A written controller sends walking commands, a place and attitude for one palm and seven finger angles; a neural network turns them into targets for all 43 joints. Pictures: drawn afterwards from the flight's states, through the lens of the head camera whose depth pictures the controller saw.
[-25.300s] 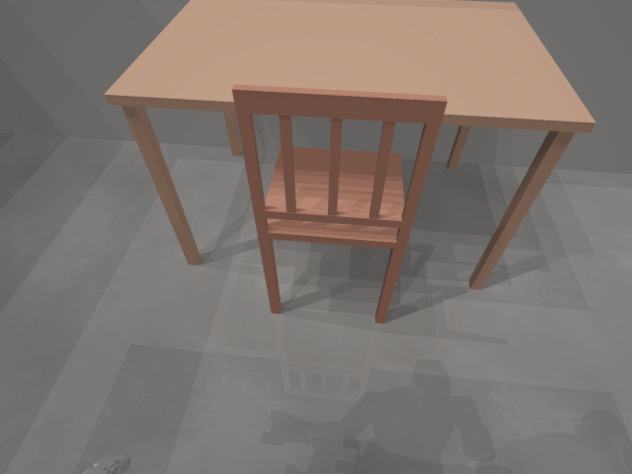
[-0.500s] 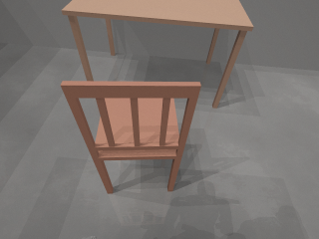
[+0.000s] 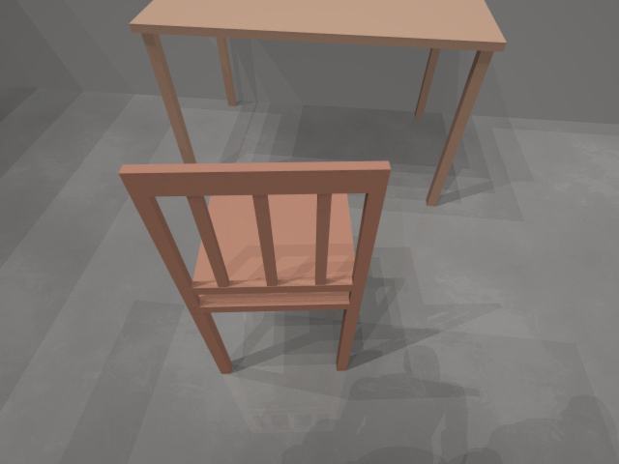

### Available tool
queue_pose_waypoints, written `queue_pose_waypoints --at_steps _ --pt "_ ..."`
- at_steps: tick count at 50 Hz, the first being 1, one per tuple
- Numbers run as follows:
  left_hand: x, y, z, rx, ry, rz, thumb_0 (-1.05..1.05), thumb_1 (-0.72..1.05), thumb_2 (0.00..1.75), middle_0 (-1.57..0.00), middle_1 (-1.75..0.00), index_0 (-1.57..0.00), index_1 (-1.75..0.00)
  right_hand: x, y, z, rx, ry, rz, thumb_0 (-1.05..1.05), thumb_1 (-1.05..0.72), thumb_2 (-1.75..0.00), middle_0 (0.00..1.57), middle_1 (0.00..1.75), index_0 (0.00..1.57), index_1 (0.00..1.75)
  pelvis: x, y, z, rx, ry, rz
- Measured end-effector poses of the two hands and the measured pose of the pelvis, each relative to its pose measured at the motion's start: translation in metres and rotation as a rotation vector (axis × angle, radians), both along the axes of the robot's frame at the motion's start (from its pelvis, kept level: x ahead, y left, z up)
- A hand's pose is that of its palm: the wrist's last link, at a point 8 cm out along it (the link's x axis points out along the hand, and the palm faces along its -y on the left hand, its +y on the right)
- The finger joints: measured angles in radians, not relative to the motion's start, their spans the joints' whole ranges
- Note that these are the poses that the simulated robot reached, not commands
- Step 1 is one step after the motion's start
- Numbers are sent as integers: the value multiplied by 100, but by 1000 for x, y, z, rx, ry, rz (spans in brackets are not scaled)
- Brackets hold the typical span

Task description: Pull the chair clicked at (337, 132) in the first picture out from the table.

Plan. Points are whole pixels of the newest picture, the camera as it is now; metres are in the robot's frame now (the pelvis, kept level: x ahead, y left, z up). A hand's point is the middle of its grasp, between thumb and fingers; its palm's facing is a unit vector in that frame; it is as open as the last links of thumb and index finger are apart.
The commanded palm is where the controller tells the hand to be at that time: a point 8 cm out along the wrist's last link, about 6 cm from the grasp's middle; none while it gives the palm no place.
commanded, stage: let the arm hang, fingers relaxed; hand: left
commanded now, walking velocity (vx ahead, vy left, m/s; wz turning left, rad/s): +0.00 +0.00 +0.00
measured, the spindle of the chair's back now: (266, 243) +0.51 +0.12 -0.09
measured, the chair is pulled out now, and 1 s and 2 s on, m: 0.65 0.65 0.65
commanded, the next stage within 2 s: look to check the result in 0.34 s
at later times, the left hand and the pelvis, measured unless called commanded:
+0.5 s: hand out of the picture +0.01 +0.16 -0.17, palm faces +0.01 -0.98 -0.20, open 7.3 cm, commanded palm none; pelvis +0.00 -0.01 +0.00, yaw +0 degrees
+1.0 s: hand out of the picture +0.00 +0.15 -0.17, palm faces +0.01 -0.98 -0.19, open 7.3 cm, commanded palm none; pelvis +0.00 -0.02 +0.00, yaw +0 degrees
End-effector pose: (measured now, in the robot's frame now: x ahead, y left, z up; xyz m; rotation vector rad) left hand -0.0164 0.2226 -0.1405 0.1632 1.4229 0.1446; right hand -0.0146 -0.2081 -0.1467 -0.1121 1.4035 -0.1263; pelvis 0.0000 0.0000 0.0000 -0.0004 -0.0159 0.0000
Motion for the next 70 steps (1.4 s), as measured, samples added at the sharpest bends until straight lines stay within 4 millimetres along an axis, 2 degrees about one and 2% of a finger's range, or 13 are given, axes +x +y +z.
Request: queue_pose_waypoints --at_steps 4,13,28,39,53,70 --pt "16 -10 -2 -10 -44 -11 1 92 90 -20 -30 -20 -30 1 -2 -1 -4 -7 -4 1 -92 -90 21 30 20 30 0 -2 0 2 -6 -3" --pt "25 -9 0 2 -72 -17 1 93 90 -20 -30 -20 -30 -4 -9 0 -8 -6 -19 0 -91 -90 20 30 20 30 -2 -8 0 1 -5 -5" --pt "16 -15 -1 -3 -48 -6 1 92 90 -20 -30 -20 -30 -14 -10 -1 1 26 -22 0 -91 -90 20 30 20 30 -4 -12 0 3 -3 -3" --pt "11 -20 -2 -10 -31 2 1 92 90 -20 -30 -20 -30 -11 -11 -1 -1 24 -20 0 -91 -90 20 30 20 30 -3 -14 0 3 -2 -5" --pt "15 -20 -1 -3 -42 3 1 92 90 -20 -30 -20 -30 -5 -13 -1 1 11 -16 0 -91 -90 20 30 20 30 -3 -16 0 5 -6 -3" --pt "12 -23 -2 -6 -43 10 1 92 90 -20 -30 -20 -30 -11 -15 -1 -1 25 -13 0 -91 -90 20 30 20 30 -5 -18 0 4 -8 2"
